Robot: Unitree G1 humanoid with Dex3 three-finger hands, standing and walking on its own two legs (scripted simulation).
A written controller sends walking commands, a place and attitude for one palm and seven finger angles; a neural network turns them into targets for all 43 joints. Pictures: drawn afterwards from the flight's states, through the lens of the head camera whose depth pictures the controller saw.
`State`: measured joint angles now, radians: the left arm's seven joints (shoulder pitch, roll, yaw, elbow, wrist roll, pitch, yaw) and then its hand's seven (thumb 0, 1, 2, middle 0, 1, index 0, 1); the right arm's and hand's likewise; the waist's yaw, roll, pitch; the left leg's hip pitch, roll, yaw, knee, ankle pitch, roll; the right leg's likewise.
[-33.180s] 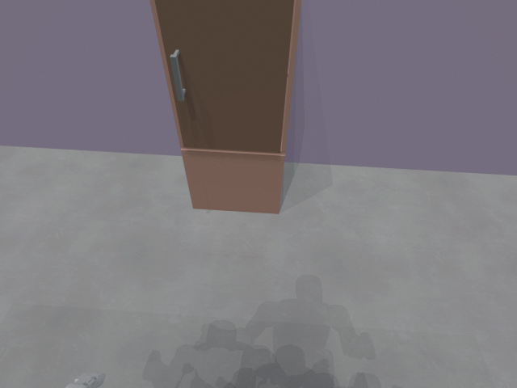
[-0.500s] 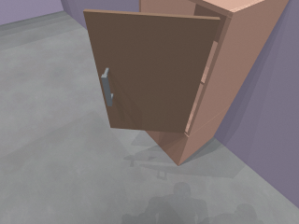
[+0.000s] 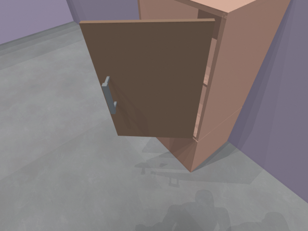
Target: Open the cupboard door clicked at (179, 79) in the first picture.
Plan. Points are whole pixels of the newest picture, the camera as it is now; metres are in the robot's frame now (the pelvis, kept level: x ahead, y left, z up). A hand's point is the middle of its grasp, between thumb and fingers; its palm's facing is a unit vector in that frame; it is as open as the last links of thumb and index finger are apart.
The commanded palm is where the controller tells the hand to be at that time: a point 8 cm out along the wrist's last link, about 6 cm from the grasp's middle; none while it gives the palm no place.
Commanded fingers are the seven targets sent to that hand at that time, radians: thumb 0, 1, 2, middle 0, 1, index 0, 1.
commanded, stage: come to a stop and stand still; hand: left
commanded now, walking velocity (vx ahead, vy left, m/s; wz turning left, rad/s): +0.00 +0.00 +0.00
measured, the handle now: (110, 96) +0.59 +0.21 -0.02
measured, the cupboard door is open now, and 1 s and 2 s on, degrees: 47 47 47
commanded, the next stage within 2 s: look again from close up in 0.56 s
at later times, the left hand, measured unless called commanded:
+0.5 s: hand out of the picture +0.09 +0.18 -0.16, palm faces +0.00 -0.97 -0.26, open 7.4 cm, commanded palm none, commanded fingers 0.00 0.90 0.90 -0.20 -0.30 -0.20 -0.30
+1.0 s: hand out of the picture +0.06 +0.18 -0.17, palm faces +0.02 -0.97 -0.25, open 7.4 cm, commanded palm none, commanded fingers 0.00 0.90 0.90 -0.20 -0.30 -0.20 -0.30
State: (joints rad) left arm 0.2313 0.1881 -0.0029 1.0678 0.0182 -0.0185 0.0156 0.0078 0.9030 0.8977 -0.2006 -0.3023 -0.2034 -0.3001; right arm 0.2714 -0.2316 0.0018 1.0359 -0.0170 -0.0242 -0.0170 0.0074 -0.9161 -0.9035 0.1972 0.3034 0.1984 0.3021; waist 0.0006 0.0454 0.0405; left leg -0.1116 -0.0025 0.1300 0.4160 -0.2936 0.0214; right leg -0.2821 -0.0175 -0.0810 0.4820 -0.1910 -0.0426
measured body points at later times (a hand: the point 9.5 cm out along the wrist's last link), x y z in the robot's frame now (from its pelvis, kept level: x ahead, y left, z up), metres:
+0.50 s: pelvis +0.02 -0.02 +0.00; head +0.04 -0.04 +0.45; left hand +0.09 +0.23 -0.14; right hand +0.04 -0.26 -0.16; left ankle -0.04 +0.10 -0.74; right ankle +0.04 -0.09 -0.74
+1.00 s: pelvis +0.03 -0.02 +0.00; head +0.04 -0.02 +0.45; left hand +0.06 +0.24 -0.15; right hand +0.04 -0.26 -0.16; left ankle -0.04 +0.10 -0.74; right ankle +0.04 -0.09 -0.74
